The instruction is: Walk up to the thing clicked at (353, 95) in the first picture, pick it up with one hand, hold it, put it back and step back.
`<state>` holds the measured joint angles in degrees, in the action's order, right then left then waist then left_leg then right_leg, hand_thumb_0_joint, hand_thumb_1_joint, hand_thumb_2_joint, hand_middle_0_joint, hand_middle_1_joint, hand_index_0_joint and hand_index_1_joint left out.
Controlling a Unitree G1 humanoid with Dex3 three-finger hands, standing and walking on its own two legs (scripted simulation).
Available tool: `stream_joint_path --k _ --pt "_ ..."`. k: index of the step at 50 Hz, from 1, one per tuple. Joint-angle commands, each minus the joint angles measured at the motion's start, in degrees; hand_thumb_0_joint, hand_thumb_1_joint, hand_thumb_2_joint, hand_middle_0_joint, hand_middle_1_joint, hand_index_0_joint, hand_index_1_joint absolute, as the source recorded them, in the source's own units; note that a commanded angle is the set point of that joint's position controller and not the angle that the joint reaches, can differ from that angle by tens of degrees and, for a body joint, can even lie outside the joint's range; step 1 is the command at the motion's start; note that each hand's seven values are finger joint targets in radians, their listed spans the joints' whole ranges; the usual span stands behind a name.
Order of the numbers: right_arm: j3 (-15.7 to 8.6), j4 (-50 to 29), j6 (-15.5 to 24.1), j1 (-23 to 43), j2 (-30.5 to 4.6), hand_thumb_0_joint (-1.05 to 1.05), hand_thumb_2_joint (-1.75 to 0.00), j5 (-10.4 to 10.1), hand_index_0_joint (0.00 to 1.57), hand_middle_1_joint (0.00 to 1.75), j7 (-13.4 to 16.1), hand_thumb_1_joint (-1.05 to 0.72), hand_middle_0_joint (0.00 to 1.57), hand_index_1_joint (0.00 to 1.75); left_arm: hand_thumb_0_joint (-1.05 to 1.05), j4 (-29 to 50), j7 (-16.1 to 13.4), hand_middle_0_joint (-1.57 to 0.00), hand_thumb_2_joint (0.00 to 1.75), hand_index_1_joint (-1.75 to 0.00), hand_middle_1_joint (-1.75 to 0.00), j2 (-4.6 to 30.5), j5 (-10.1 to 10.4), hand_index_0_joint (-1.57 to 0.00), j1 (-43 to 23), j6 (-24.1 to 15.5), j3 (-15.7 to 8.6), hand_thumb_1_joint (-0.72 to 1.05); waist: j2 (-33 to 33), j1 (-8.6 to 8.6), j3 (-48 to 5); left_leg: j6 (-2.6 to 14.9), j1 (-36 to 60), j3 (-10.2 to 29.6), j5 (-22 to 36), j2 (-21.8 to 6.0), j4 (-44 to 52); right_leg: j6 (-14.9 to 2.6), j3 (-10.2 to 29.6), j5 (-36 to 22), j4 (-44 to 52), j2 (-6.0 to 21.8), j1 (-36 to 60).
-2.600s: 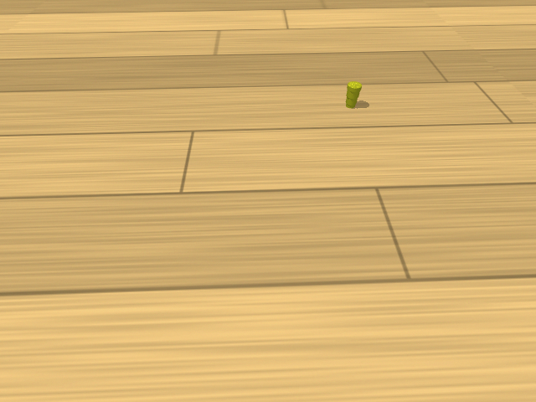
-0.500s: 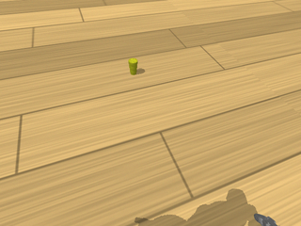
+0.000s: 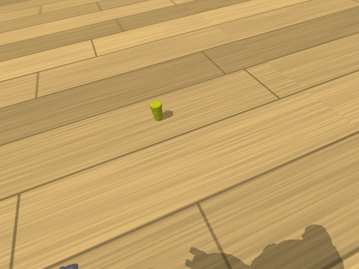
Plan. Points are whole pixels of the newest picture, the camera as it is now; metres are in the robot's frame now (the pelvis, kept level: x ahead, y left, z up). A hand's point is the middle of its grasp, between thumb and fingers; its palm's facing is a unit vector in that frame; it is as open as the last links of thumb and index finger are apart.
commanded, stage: walk up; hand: left
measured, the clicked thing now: (157, 111) +1.36 +0.30 -0.69
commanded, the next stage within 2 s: none
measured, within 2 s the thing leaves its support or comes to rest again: neither
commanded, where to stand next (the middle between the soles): +1.04 +0.08 m, yaw +1 degrees
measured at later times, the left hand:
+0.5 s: hand (80, 215) +0.31 +0.34 -0.15, palm faces -0.03 -0.94 -0.33, open 7.4 cm
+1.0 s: hand (112, 143) +0.55 +0.29 -0.11, palm faces +0.01 -0.92 -0.40, open 7.4 cm
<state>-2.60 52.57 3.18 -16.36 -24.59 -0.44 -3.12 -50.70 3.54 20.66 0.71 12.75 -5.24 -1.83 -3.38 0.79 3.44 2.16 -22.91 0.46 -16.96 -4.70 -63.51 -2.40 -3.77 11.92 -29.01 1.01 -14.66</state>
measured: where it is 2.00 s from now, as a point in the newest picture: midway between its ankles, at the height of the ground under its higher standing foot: (185, 173)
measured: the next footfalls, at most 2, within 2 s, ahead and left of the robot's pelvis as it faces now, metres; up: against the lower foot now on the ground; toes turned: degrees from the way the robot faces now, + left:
left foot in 0.30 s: +0.33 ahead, +0.17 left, +0.00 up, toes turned +6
right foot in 0.80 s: +0.56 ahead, -0.08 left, +0.00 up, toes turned -5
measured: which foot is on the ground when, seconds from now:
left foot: up 0.00-0.28, down 0.30-0.82, up 0.84-1.00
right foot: down 0.00-0.34, up 0.36-0.78, down 0.80-1.00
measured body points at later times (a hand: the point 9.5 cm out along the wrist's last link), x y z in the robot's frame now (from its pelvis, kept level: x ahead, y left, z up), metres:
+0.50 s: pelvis +0.25 +0.07 +0.00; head +0.27 +0.09 +0.45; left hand +0.31 +0.39 -0.13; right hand +0.35 -0.24 -0.09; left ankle +0.29 +0.17 -0.74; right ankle +0.24 -0.09 -0.66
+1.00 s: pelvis +0.47 +0.03 +0.00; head +0.48 -0.01 +0.45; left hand +0.55 +0.34 -0.08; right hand +0.53 -0.29 -0.14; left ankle +0.47 +0.18 -0.66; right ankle +0.52 -0.08 -0.74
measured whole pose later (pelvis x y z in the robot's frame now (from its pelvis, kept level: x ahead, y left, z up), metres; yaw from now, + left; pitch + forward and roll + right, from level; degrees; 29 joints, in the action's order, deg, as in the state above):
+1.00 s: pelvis +0.47 +0.03 +0.00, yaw +0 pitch -4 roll +1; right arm -2.8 51.6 2.5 -16.9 -24.8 -0.3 -3.0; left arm -50.2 2.6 20.6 0.2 14.2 -5.4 -1.7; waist -3.9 0.9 4.5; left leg 2.1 -24.8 1.8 -19.1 -1.9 -61.1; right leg -1.9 -4.8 11.2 -27.8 2.3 -13.2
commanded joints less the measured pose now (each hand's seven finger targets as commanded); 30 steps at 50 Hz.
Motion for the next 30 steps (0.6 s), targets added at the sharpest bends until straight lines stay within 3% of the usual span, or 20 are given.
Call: stream_joint_path --k 1,3,6,8,11,12,13,14,15,16,17,18,19,20,21,22,23,25,28,30 --pt "-3.7 -3.2 0.4 -3.5 -9.8 0.0 -0.9 0.8 0.2 0.3 -0.4 -0.9 0.2 0.3 0.0 3.8 -1.6 -0.2 0.9 -0.3 -0.3 17.1 0.0 -0.2 1.7 -2.4 -5.3 0.9 10.1 -0.77 -1.3 -1.49 -7.4 1.7 6.5 -2.0 4.3 -7.37 11.4 -7.6 16.5 11.8 4.1" --pt "-4.1 -4.2 0.2 -0.4 -9.7 0.0 -0.9 1.1 0.2 0.3 -1.0 -0.9 0.2 0.3 0.0 4.1 -1.6 -0.2 0.9 -0.3 -0.3 17.5 -0.4 -0.2 1.8 -2.7 -5.5 0.9 8.8 -0.41 -0.6 -2.65 -9.7 1.9 8.0 -2.7 10.1 -8.8 10.0 -2.4 18.1 12.5 4.7" --pt "-4.1 -6.4 0.4 6.6 -9.6 0.0 -0.9 1.7 0.2 0.3 -1.9 -0.9 0.2 0.3 0.0 4.3 -1.6 -0.2 0.9 -0.3 -0.3 18.5 -1.0 -0.2 2.9 -2.7 -6.0 0.9 8.9 1.41 2.8 -3.11 -11.1 0.8 9.4 -3.8 19.5 -8.81 9.7 5.3 20.2 12.8 3.8" --pt "-4.0 -7.1 1.0 9.0 -8.9 0.0 -0.9 1.7 0.2 0.3 -2.3 -0.9 0.2 0.3 0.0 4.1 -1.5 -0.2 0.9 -0.3 -0.3 18.7 -1.3 -0.2 3.5 -2.7 -6.1 0.9 9.0 1.86 2.8 -2.53 -8.6 0.4 12.2 -4.1 26.1 -8.29 8.1 1.3 17.9 12.6 5.0" --pt "-4.3 -6.7 1.6 10.0 -8.7 0.0 -0.9 1.5 0.2 0.3 -2.5 -0.9 0.2 0.3 0.0 3.3 -1.6 -0.2 0.9 -0.3 -0.3 18.8 -1.3 -0.2 4.8 -2.1 -5.8 0.9 9.2 1.89 -0.5 -1.01 -1.5 -2.3 13.2 -1.5 30.0 -7.6 5.5 -6.4 13.3 12.1 6.9" --pt "-4.4 -6.4 1.7 9.2 -8.7 0.0 -0.9 1.6 0.2 0.3 -2.4 -0.9 0.2 0.3 0.0 3.4 -1.7 -0.2 0.9 -0.3 -0.3 19.1 -1.2 -0.2 4.5 -1.8 -5.8 0.9 10.0 1.24 -1.0 -0.5 1.0 -2.9 11.5 -1.4 30.8 -7.81 6.1 -6.8 11.5 12.9 6.3" --pt "-4.8 -5.6 1.7 5.9 -9.5 0.0 -0.9 1.5 0.2 0.3 -2.2 -0.9 0.2 0.3 0.0 3.8 -1.8 -0.2 0.9 -0.3 -0.3 19.6 -1.3 -0.2 3.4 -1.6 -5.8 0.9 8.7 -0.8 -2.4 0.07 6.0 -3.4 11.0 -0.7 32.1 -7.35 6.3 -9.1 8.3 13.3 5.5" --pt "-5.5 -4.0 1.9 1.7 -11.0 0.0 -0.9 1.7 0.2 0.3 -1.8 -0.9 0.2 0.3 0.0 4.0 -2.0 -0.2 0.9 -0.3 -0.3 18.8 -1.3 -0.2 3.8 -1.4 -5.4 0.9 4.4 -2.99 -4.6 0.81 13.9 -4.0 9.6 0.8 33.1 -6.28 4.2 -12.5 0.6 11.3 2.7" --pt "-6.4 -1.9 2.3 -5.8 -13.5 0.0 -0.9 2.5 0.2 0.3 -1.1 -0.9 0.2 0.3 0.0 4.1 -2.2 -0.2 0.9 -0.3 -0.3 16.2 -1.2 -0.2 6.1 -1.2 -4.3 0.9 -2.1 -5.97 -9.5 3.32 24.9 -3.3 5.1 1.6 34.6 -4.44 0.9 -14.4 -14.2 7.1 -1.2" --pt "-8.1 -0.8 2.4 -12.7 -17.6 0.0 -0.9 3.3 0.2 0.3 -0.2 -0.9 0.2 0.3 0.0 4.3 -2.1 -0.2 0.9 -0.3 -0.3 11.9 -0.9 -0.2 8.5 -0.9 -2.9 0.9 -13.3 -8.83 -13.3 6.14 35.0 11.0 -5.5 -8.2 37.4 -2.0 -0.9 -1.8 -30.5 2.2 -13.0" --pt "-8.3 -3.3 2.8 -10.9 -20.5 0.0 -0.9 2.5 0.2 0.3 0.4 -0.9 0.2 0.3 0.0 4.5 -2.3 -0.2 0.9 -0.3 -0.3 11.0 0.1 -0.2 11.5 -0.7 -2.7 0.9 -15.5 -6.48 -13.7 10.92 39.9 36.9 -10.4 -19.9 45.6 -0.19 2.0 19.2 -39.0 -5.6 -25.3" --pt "-8.6 -3.6 2.6 -8.6 -20.6 0.0 -0.9 0.4 0.2 0.3 0.3 -0.9 0.2 0.3 0.0 3.4 -3.3 -0.2 0.9 -0.3 -0.3 17.5 -0.4 -0.2 8.7 -0.2 -3.8 0.9 -9.5 -6.79 -12.9 15.67 38.2 40.7 -8.8 -22.3 47.2 -1.48 7.1 18.8 -43.4 -1.2 -27.5" --pt "-7.9 -4.2 2.2 -6.1 -18.5 0.0 -0.9 -0.3 0.2 0.3 0.6 -0.9 0.2 0.3 0.0 3.3 -3.2 -0.2 0.9 -0.3 -0.3 18.4 -0.8 -0.2 5.5 -0.5 -3.2 0.9 -4.3 -6.02 -8.2 14.0 30.6 33.5 -2.0 -20.3 47.3 -1.24 9.3 15.1 -44.1 0.9 -26.5" --pt "-6.5 -5.0 2.4 -3.6 -15.8 0.0 -0.9 -0.2 0.2 0.3 1.0 -0.9 0.2 0.3 0.0 2.7 -2.8 -0.2 0.9 -0.3 -0.3 17.7 -0.2 -0.2 5.0 -0.7 -3.2 0.9 -0.9 -4.73 -5.5 11.54 25.4 22.5 9.3 -16.7 46.7 -0.88 11.1 11.0 -42.1 1.7 -23.0" --pt "-5.4 -5.4 2.6 -1.6 -13.9 0.0 -0.9 0.0 0.2 0.3 1.2 -0.9 0.2 0.3 0.0 1.8 -2.4 -0.2 0.9 -0.3 -0.3 16.5 0.1 -0.2 6.4 -0.6 -3.3 0.9 -0.3 -2.98 -4.0 8.58 21.4 14.4 16.6 -13.4 45.9 -0.65 11.4 8.0 -38.3 3.0 -19.6" --pt "-4.8 -5.4 2.9 -0.9 -12.9 0.0 -0.9 -0.2 0.2 0.3 1.2 -0.9 0.2 0.3 0.0 1.1 -1.9 -0.2 0.9 -0.3 -0.3 15.6 0.6 -0.2 8.0 -0.1 -3.3 0.9 -1.8 -1.61 -2.8 8.3 17.9 9.4 19.1 -11.5 46.6 -0.26 9.5 6.6 -36.3 3.8 -17.5" --pt "-4.5 -5.6 3.2 0.2 -12.3 0.0 -0.9 -0.3 0.2 0.3 1.2 -0.9 0.2 0.3 0.0 0.7 -1.6 -0.2 0.9 -0.3 -0.3 15.1 0.5 -0.2 8.9 0.4 -3.3 0.9 -2.3 -0.57 -2.0 7.66 13.7 6.5 17.7 -10.0 47.8 0.49 8.2 4.9 -34.9 3.9 -15.0" --pt "-4.6 -6.6 3.5 1.4 -12.8 0.0 -0.9 0.0 0.2 0.3 1.1 -0.9 0.2 0.3 0.0 0.7 -0.8 -0.2 0.9 -0.3 -0.3 14.6 -0.1 -0.2 9.2 1.1 -3.4 0.9 -4.5 -0.04 -1.2 8.9 12.2 4.8 11.2 -10.1 50.0 1.86 6.4 2.3 -31.0 4.8 -14.7" --pt "-4.8 -6.9 3.9 0.9 -13.2 0.0 -0.9 0.5 0.2 0.3 0.9 -0.9 0.2 0.3 0.0 2.4 0.3 -0.2 0.9 -0.3 -0.3 14.1 -0.7 -0.2 3.8 1.3 -3.6 0.9 -4.6 -1.06 2.4 10.84 12.6 3.0 7.5 -10.1 52.7 3.28 5.0 -0.6 -21.4 6.6 -18.0" --pt "-5.0 -6.7 3.9 -0.3 -13.9 0.0 -0.9 0.4 0.2 0.3 0.7 -0.9 0.2 0.3 0.0 3.4 0.8 -0.2 0.9 -0.3 -0.3 13.5 -1.1 -0.2 -0.2 1.3 -3.7 0.9 -4.3 -2.27 3.3 10.46 12.5 2.4 5.7 -9.6 53.1 2.99 3.4 -3.0 -15.5 6.7 -17.1"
